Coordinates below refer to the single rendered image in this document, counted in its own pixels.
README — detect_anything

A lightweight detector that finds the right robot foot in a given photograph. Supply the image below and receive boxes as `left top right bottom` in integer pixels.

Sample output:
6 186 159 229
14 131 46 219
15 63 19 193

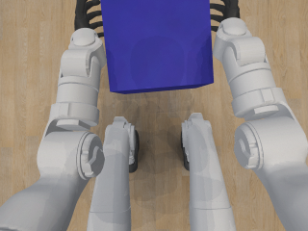
181 131 190 171

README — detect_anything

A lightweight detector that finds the robot left forearm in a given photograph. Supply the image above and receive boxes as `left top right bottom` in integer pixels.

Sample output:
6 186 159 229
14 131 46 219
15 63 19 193
37 28 107 168

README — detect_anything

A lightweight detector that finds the right robot upper arm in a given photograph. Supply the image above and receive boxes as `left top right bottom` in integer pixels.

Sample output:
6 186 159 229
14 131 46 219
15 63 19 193
234 115 308 231

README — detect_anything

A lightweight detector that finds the left robot hand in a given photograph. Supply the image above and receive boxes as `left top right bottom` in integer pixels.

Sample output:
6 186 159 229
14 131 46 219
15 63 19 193
74 0 104 38

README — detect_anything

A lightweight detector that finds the robot foot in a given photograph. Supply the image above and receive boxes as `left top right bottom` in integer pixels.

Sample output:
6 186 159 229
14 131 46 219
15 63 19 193
181 131 190 171
129 129 140 173

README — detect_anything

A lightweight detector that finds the left robot foot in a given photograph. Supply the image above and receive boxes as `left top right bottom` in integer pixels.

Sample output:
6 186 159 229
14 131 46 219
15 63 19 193
129 129 140 173

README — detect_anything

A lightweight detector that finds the carton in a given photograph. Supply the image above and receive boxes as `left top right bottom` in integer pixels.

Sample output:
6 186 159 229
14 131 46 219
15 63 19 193
100 0 214 94

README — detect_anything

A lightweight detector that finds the right robot hand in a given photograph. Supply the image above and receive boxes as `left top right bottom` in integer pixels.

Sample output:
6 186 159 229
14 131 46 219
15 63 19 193
210 0 241 32

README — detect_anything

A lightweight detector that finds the left robot upper arm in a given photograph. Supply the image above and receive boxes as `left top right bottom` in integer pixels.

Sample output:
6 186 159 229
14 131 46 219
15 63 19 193
0 131 105 231

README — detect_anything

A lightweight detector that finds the robot right forearm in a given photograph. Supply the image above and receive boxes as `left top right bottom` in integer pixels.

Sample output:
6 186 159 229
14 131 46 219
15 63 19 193
212 17 308 156

